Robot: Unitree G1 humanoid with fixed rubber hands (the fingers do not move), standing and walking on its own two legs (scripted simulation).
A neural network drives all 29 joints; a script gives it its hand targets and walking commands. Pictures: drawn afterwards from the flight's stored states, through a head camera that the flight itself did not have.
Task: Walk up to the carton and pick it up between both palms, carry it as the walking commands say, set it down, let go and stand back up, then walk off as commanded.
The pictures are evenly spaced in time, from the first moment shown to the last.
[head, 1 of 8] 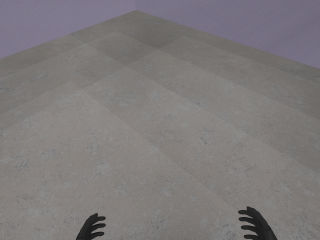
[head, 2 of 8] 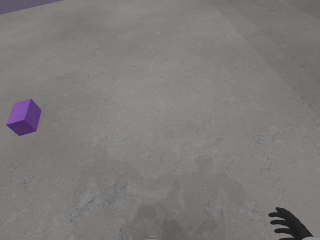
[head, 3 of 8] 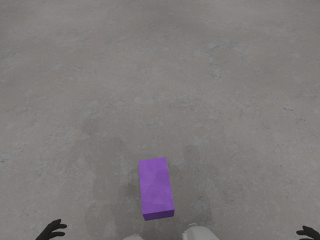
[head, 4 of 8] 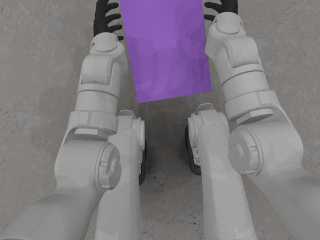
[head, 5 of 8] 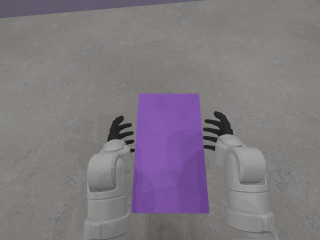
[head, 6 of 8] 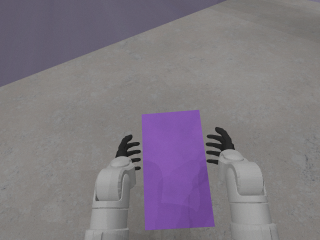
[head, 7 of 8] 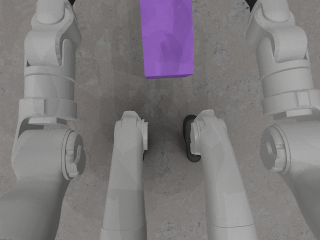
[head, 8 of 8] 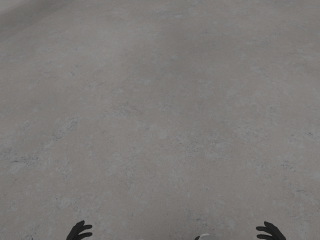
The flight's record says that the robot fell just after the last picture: no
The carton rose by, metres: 0.70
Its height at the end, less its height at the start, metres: +0.00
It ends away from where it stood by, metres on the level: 1.88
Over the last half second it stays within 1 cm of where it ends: yes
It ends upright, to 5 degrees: yes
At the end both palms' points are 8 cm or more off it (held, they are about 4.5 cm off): yes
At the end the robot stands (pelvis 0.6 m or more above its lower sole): yes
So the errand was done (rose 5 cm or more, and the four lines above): yes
